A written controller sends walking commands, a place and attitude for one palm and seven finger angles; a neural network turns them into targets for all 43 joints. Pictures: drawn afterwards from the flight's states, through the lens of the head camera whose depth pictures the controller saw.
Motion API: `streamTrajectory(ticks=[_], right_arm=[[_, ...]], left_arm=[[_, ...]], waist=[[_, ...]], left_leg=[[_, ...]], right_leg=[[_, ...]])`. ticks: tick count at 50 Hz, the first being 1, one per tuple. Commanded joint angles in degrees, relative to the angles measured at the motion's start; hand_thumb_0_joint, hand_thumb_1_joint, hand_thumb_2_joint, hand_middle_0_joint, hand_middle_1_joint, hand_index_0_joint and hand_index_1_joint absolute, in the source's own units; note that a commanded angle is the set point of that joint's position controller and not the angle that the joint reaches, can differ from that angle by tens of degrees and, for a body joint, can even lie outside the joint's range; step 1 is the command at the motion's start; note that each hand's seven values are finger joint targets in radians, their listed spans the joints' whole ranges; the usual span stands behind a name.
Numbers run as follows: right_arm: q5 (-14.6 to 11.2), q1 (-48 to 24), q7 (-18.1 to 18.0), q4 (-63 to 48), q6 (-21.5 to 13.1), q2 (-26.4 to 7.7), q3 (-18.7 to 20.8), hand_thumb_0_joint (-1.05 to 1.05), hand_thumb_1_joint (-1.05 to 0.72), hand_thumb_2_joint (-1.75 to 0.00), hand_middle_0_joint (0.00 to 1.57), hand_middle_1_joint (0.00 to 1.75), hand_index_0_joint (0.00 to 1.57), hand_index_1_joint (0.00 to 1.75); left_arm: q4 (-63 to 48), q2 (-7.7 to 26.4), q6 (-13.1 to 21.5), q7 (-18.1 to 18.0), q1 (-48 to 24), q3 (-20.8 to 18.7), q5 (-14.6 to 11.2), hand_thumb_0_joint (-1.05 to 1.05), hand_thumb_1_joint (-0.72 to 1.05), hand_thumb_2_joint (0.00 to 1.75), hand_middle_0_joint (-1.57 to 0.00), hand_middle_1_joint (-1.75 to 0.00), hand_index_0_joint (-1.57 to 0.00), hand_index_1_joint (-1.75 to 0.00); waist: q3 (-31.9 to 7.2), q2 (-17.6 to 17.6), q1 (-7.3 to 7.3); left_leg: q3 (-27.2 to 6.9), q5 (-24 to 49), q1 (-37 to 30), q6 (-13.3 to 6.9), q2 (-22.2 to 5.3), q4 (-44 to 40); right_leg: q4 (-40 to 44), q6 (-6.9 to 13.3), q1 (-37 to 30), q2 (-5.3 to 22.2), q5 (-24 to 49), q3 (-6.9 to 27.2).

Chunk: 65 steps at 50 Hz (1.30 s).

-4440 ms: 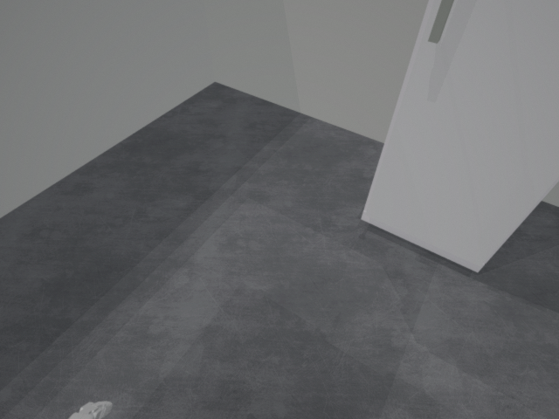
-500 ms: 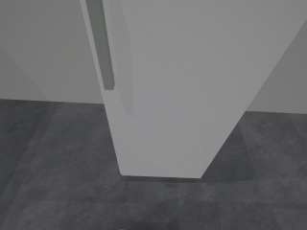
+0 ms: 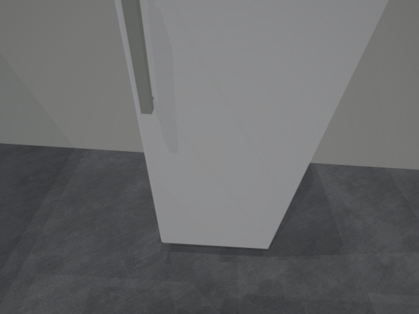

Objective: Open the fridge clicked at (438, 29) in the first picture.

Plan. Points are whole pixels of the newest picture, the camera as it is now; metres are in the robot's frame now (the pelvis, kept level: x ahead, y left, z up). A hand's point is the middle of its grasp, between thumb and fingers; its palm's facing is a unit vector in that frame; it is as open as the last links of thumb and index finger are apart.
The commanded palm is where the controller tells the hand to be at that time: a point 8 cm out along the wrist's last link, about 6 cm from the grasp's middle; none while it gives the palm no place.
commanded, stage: come to a stop and stand still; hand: left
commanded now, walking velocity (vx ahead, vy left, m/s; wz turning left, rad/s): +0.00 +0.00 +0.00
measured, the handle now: (139, 37) +0.54 +0.18 +0.28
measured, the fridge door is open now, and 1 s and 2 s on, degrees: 0 0 0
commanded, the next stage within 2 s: look again from close up in 1.04 s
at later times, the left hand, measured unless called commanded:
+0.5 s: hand out of the picture -0.02 +0.25 -0.16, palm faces +0.02 -0.96 -0.27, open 7.4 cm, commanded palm none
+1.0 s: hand out of the picture -0.03 +0.30 -0.15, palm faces -0.04 -0.95 -0.30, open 7.4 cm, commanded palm none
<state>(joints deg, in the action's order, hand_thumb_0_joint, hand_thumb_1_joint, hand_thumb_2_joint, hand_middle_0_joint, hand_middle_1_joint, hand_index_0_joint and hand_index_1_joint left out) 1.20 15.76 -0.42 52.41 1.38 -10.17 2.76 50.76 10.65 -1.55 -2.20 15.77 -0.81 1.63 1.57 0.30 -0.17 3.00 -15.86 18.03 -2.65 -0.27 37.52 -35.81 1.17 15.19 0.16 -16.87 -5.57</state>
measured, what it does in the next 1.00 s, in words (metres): walks backwards: right foot, then left foot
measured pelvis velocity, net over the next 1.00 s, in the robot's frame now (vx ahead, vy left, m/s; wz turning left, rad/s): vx -0.08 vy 0.07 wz -0.02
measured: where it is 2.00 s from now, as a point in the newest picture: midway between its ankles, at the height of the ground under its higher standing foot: outside the picture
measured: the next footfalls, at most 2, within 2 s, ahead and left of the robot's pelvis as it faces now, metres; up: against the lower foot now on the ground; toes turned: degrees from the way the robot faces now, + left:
right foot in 0.54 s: +0.00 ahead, -0.10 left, +0.00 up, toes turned -2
left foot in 0.74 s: +0.02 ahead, +0.13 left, +0.00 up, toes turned -2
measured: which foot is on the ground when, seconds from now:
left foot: down 0.00-0.60, up 0.62-0.72, down 0.74-1.00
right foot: down 0.00-0.38, up 0.40-0.52, down 0.54-1.00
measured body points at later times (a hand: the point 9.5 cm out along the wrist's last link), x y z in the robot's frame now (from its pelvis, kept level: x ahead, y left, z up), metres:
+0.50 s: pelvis -0.05 +0.03 +0.01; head -0.07 +0.05 +0.46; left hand -0.02 +0.30 -0.14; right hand -0.05 -0.25 -0.13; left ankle +0.05 +0.09 -0.72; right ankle -0.03 -0.10 -0.71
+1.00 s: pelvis -0.08 +0.07 +0.02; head -0.08 +0.08 +0.47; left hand -0.03 +0.35 -0.13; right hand -0.03 -0.22 -0.11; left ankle -0.02 +0.13 -0.72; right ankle -0.04 -0.09 -0.72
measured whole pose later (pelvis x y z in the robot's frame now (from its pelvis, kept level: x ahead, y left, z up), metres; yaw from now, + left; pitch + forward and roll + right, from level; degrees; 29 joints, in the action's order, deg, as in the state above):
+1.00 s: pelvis -0.08 +0.07 +0.02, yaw -1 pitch -3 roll -1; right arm 0.5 11.1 0.2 60.5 0.3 -15.7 1.5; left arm 59.0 18.6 -0.3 -0.5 13.7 -1.1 2.0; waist 2.2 1.4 0.2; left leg 1.2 -8.3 13.4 -4.3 3.8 24.1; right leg -24.0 -0.9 12.2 2.6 -10.9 0.6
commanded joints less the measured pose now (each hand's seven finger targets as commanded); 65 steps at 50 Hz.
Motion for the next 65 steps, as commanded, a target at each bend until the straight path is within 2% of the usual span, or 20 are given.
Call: streamTrajectory(ticks=[1, 5, 9, 12, 15, 17, 19, 22, 24, 26, 28, 30, 32, 33, 35, 36, 37, 40, 47, 65], right_arm=[[0.3, -2.3, -0.3, -4.3, -1.8, -8.9, 1.0, 0.0, -0.9, -0.9, 0.2, 0.3, 0.2, 0.3], [0.4, -0.1, -0.2, -3.4, -1.3, -9.0, 1.2, 0.0, -0.9, -0.9, 0.2, 0.3, 0.2, 0.3], [0.3, 3.5, -0.2, -1.1, -1.3, -8.3, 1.1, 0.0, -0.9, -0.9, 0.2, 0.3, 0.2, 0.3], [0.1, 6.3, -0.3, 0.7, -1.0, -9.2, 1.8, 0.0, -0.9, -0.9, 0.2, 0.3, 0.2, 0.3], [0.2, 7.8, -0.3, 1.5, -1.2, -10.7, 2.1, 0.0, -0.9, -0.9, 0.2, 0.3, 0.2, 0.3], [0.5, 5.5, -0.3, 1.0, -1.6, -12.7, 2.1, 0.0, -0.9, -0.9, 0.2, 0.3, 0.2, 0.3], [0.3, -0.9, -0.8, 0.2, -1.9, -16.2, 2.6, 0.0, -0.9, -0.9, 0.2, 0.3, 0.2, 0.3], [0.3, -4.8, -1.0, -0.2, -1.5, -17.2, 2.5, 0.0, -0.9, -0.9, 0.2, 0.3, 0.2, 0.3], [0.3, -3.3, -0.9, 0.6, -1.4, -17.9, 2.6, 0.0, -0.9, -0.9, 0.2, 0.3, 0.2, 0.3], [0.0, -2.8, -0.6, 1.7, -0.9, -17.5, 2.7, 0.0, -0.9, -0.9, 0.2, 0.3, 0.2, 0.3], [-0.5, -2.3, -0.4, 1.9, -0.5, -14.9, 2.3, 0.0, -0.9, -0.9, 0.2, 0.3, 0.2, 0.3], [-0.3, -0.5, -0.5, 2.8, 0.2, -14.0, 2.8, 0.0, -0.9, -0.9, 0.2, 0.3, 0.2, 0.3], [-0.6, 3.6, -0.3, 4.0, -0.2, -15.7, 3.7, 0.0, -0.9, -0.9, 0.2, 0.3, 0.2, 0.3], [-0.9, 4.4, -0.1, 3.9, -0.6, -15.3, 3.5, 0.0, -0.9, -0.9, 0.2, 0.3, 0.2, 0.3], [-0.7, 2.3, 0.2, 2.9, -1.8, -14.0, 1.9, 0.0, -0.9, -0.9, 0.2, 0.3, 0.2, 0.3], [-0.2, -0.5, -0.2, 2.1, -2.4, -16.2, 1.7, 0.0, -0.9, -0.9, 0.2, 0.3, 0.2, 0.3], [0.1, -4.4, -0.7, 0.8, -2.7, -19.4, 1.8, 0.0, -0.9, -0.9, 0.2, 0.3, 0.2, 0.3], [-0.1, -7.4, -0.2, 1.6, -2.6, -19.9, 1.9, 0.0, -0.9, -0.9, 0.2, 0.3, 0.2, 0.3], [-0.4, -7.3, -0.1, 3.9, -2.3, -18.7, 1.5, 0.0, -0.9, -0.9, 0.2, 0.3, 0.2, 0.3], [-0.9, -7.2, 0.2, 6.5, -2.9, -17.3, 0.4, 0.0, -0.9, -0.9, 0.2, 0.3, 0.2, 0.3]], left_arm=[[-2.8, 7.8, 1.4, 0.0, 3.0, -2.1, -0.4, 0.0, 0.9, 0.9, -0.2, -0.3, -0.2, -0.3], [-1.9, 8.8, 1.7, 0.3, 3.8, -2.4, 0.0, 0.0, 0.9, 0.9, -0.2, -0.3, -0.2, -0.3], [-1.7, 10.7, 2.2, 0.3, 2.0, -2.8, -0.1, 0.0, 0.9, 0.9, -0.2, -0.3, -0.2, -0.3], [-2.2, 12.9, 2.1, 0.2, -1.5, -3.5, -0.1, 0.0, 0.9, 0.9, -0.2, -0.3, -0.2, -0.3], [-2.3, 13.9, 1.5, 0.2, -3.7, -3.7, 0.0, 0.0, 0.9, 0.9, -0.2, -0.3, -0.2, -0.3], [-1.3, 13.0, 1.2, 0.5, -1.4, -3.5, -0.1, 0.0, 0.9, 0.9, -0.2, -0.3, -0.2, -0.3], [1.3, 11.1, 0.6, 0.9, 3.8, -3.4, 0.0, 0.0, 0.9, 0.9, -0.2, -0.3, -0.2, -0.3], [3.7, 10.0, -0.2, 1.3, 9.0, -3.2, -0.1, 0.0, 0.9, 0.9, -0.2, -0.3, -0.2, -0.3], [3.8, 10.3, 0.2, 1.3, 8.0, -3.0, -0.2, 0.0, 0.9, 0.9, -0.2, -0.3, -0.2, -0.3], [4.7, 11.5, 0.6, 1.1, 9.2, -3.0, 0.0, 0.0, 0.9, 0.9, -0.2, -0.3, -0.2, -0.3], [4.5, 13.5, 0.9, 0.8, 8.3, -2.9, 0.4, 0.0, 0.9, 0.9, -0.2, -0.3, -0.2, -0.3], [2.3, 16.8, 1.5, 0.4, -0.8, -3.7, 0.2, 0.0, 0.9, 0.9, -0.2, -0.3, -0.2, -0.3], [-0.8, 18.7, 1.7, 0.1, -10.4, -4.6, 0.3, 0.0, 0.9, 0.9, -0.2, -0.3, -0.2, -0.3], [-1.3, 18.8, 1.9, 0.1, -11.4, -4.4, 0.4, 0.0, 0.9, 0.9, -0.2, -0.3, -0.2, -0.3], [0.5, 17.5, 1.8, 0.4, -6.5, -3.3, 0.0, 0.0, 0.9, 0.9, -0.2, -0.3, -0.2, -0.3], [1.4, 16.2, 1.7, 0.8, -3.7, -2.9, -0.4, 0.0, 0.9, 0.9, -0.2, -0.3, -0.2, -0.3], [2.2, 15.8, 2.0, 1.4, -0.6, -2.8, -0.7, 0.0, 0.9, 0.9, -0.2, -0.3, -0.2, -0.3], [5.0, 16.0, 1.1, 1.2, 1.2, -2.9, 0.2, 0.0, 0.9, 0.9, -0.2, -0.3, -0.2, -0.3], [5.9, 15.8, 1.8, 1.4, 0.1, -2.0, 0.1, 0.0, 0.9, 0.9, -0.2, -0.3, -0.2, -0.3], [7.9, 16.1, 3.1, 0.8, -1.1, -0.7, -0.2, 0.0, 0.9, 0.9, -0.2, -0.3, -0.2, -0.3]], waist=[[1.6, -7.6, 1.69], [2.5, -1.1, 0.9], [1.2, 4.0, -1.04], [0.7, 5.0, -2.72], [3.0, 1.4, -3.21], [4.5, -4.8, -1.45], [2.4, -12.1, 2.01], [0.8, -9.4, 3.65], [2.4, -5.2, 2.36], [3.9, -2.5, 2.31], [3.5, 2.7, 0.89], [4.1, 11.3, -2.34], [2.9, 9.0, -5.39], [2.7, 6.2, -5.9], [3.3, 1.7, -3.12], [4.4, -4.7, -1.19], [4.3, -6.9, 1.49], [2.1, -8.2, 2.44], [1.3, -2.3, 1.29], [-1.1, -0.3, -0.06]], left_leg=[[-12.4, -13.7, 8.0, -1.9, -7.9, -20.4], [-9.6, -15.8, 7.6, -0.9, -5.5, -18.4], [-5.5, -7.9, 1.1, -0.1, -2.6, -10.5], [-3.5, -6.5, -4.9, 0.5, -1.1, -3.6], [-6.7, -10.8, -3.8, -0.3, -2.8, -8.0], [-13.7, -20.7, 4.9, -1.6, -6.8, -20.0], [-21.2, -29.5, 14.7, -3.4, -12.2, -30.6], [-18.7, -23.8, 11.7, -5.2, -12.5, -31.8], [-17.6, -21.4, 5.9, -4.5, -11.7, -30.8], [-13.7, -20.4, 6.0, -1.2, -8.6, -28.4], [-7.9, -15.9, 3.4, 2.4, -3.0, -21.1], [-3.5, -3.4, -8.0, 2.6, 0.8, 1.7], [-4.6, -3.8, -8.9, 1.3, -0.1, 9.5], [-4.7, -5.1, -9.0, 1.1, -0.6, 5.6], [-6.4, -3.6, -7.7, 0.9, -1.6, -12.8], [-14.1, -7.7, -4.6, -0.5, -5.7, -19.9], [-17.9, -12.9, 2.6, -2.1, -9.4, -23.4], [-21.4, -24.8, 8.0, -1.5, -9.7, -30.4], [-15.8, -16.1, 2.0, -0.3, -6.8, -26.8], [-12.4, 0.8, -5.5, 0.4, -5.5, -22.8]], right_leg=[[8.4, 0.3, -4.3, 3.1, -2.5, 4.9], [13.9, 0.8, -1.3, 4.7, -10.1, 7.8], [19.8, 2.8, 5.4, 8.8, -15.1, 13.2], [23.0, 4.0, 12.4, 11.3, -20.2, 14.6], [19.4, 3.1, 14.7, 8.8, -19.9, 11.5], [12.0, 0.9, 8.3, 3.8, -15.8, 6.7], [-2.3, -0.1, -4.1, 0.0, -5.7, 3.5], [-6.4, 0.7, -5.9, -0.5, -8.5, 3.0], [3.4, 1.3, -5.0, -0.1, -8.2, 2.5], [15.3, 1.9, -9.3, 0.6, -5.1, 3.4], [20.6, 4.8, -3.6, 6.2, -13.4, 11.9], [30.4, 8.3, 14.4, 15.0, -25.2, 21.7], [27.5, 8.3, 16.1, 14.9, -16.5, 17.7], [24.8, 7.4, 14.7, 13.5, -14.5, 15.7], [16.5, 4.2, 9.4, 9.5, -12.3, 12.9], [12.4, 1.9, 8.6, 5.7, -10.2, 11.1], [11.8, 0.1, 1.5, 3.9, -3.6, 8.2], [6.4, -0.6, -6.2, 2.4, -1.8, 6.3], [13.6, -0.2, -6.4, 4.1, 0.3, 8.3], [17.1, -0.3, -5.7, 6.9, 6.8, 9.6]])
